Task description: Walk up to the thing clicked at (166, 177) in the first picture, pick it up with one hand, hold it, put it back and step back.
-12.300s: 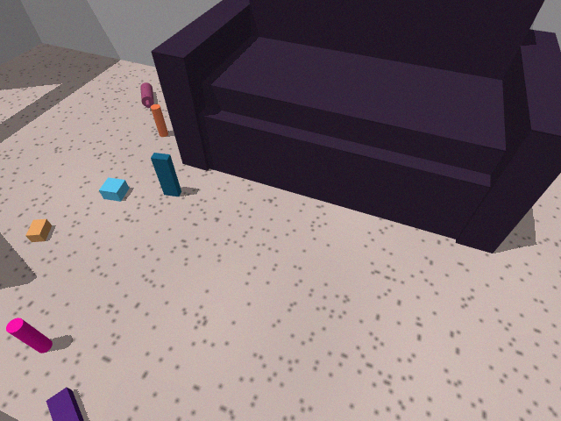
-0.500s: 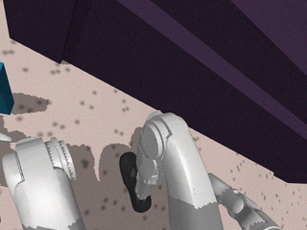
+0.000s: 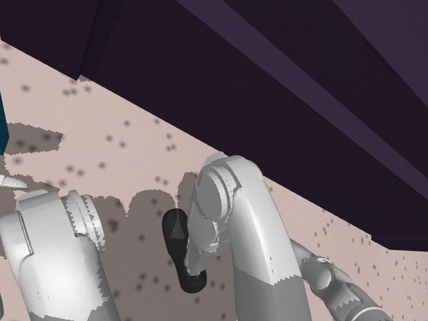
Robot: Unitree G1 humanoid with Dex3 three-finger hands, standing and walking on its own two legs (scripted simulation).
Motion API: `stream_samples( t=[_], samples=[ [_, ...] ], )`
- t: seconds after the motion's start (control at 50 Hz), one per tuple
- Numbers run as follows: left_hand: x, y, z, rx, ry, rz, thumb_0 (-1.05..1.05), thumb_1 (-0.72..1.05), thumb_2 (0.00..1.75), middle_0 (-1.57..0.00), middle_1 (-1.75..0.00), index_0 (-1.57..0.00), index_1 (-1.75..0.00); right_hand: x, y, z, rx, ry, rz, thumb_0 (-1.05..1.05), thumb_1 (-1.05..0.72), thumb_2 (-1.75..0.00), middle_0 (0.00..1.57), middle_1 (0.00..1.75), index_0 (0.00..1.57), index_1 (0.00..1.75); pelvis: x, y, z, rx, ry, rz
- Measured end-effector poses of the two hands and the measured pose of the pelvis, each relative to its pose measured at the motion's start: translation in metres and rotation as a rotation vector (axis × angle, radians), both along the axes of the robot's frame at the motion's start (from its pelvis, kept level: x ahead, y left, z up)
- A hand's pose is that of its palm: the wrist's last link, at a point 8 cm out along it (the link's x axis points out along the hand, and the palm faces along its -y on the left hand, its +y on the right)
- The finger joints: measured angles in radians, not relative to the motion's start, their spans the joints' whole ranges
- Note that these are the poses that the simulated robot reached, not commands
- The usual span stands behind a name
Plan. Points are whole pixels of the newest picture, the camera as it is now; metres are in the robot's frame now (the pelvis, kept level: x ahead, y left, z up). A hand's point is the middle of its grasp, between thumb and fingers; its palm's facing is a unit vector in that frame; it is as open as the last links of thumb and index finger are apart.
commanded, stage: rest palm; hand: left
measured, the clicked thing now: out of the picture +0.46 +0.26 -0.17
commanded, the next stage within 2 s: close in 0.32 s
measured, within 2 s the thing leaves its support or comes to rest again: leaves its support in 1.82 s
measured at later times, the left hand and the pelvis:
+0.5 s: hand out of the picture +0.43 +0.25 -0.17, palm faces +0.25 -0.97 -0.02, open 16.6 cm; pelvis +0.00 +0.00 +0.00, yaw -1 degrees
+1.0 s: hand out of the picture +0.44 +0.25 -0.17, palm faces +0.24 -0.97 -0.02, open 11.0 cm; pelvis +0.00 +0.00 +0.00, yaw -1 degrees
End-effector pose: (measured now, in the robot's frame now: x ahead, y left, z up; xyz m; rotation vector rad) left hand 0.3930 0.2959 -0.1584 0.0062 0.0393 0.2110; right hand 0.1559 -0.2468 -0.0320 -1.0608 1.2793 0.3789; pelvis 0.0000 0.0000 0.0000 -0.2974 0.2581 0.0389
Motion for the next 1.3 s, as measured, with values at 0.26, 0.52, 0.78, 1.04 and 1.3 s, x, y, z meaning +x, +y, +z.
stream_samples(
  t=[0.26,0.52,0.78,1.04,1.3],
  samples=[
    [-0.004,-0.003,-0.001,0.005,0.003,0.028,-0.01,-0.51,0.14,-0.04,-0.12,-0.06,-0.12,0.003,0.004,0.001,0.007,-0.003,0.015,0.00,-0.93,-0.91,0.20,0.30,0.21,0.30,-0.001,0.000,0.001,-0.002,-0.005,-0.005],
    [-0.001,-0.001,-0.009,0.008,0.006,0.049,-0.01,-0.41,0.19,-0.11,-0.16,-0.12,-0.16,-0.004,0.002,0.003,-0.016,0.024,0.018,0.00,-0.92,-0.91,0.20,0.30,0.21,0.30,-0.002,0.001,0.000,-0.010,-0.014,-0.011],
    [0.006,0.005,-0.010,0.013,0.002,0.040,-0.01,-0.07,0.39,-0.39,-0.39,-0.39,-0.39,-0.006,0.003,0.004,-0.031,0.031,0.010,0.00,-0.92,-0.90,0.20,0.30,0.21,0.30,-0.001,0.003,0.000,-0.017,-0.013,-0.014],
    [0.010,0.006,-0.009,0.008,0.007,0.031,-0.01,-0.02,0.50,-0.52,-0.58,-0.54,-0.59,-0.006,0.005,0.008,-0.037,0.029,0.006,0.00,-0.90,-0.90,0.20,0.30,0.21,0.30,-0.002,0.004,0.002,-0.025,-0.010,-0.014],
    [0.014,0.007,-0.010,0.008,0.002,0.046,-0.02,-0.17,0.57,-0.63,-0.77,-0.65,-0.78,-0.003,0.004,0.007,-0.042,0.035,0.013,0.00,-0.90,-0.90,0.20,0.30,0.21,0.30,-0.001,0.003,0.002,-0.022,-0.005,-0.015]
  ],
)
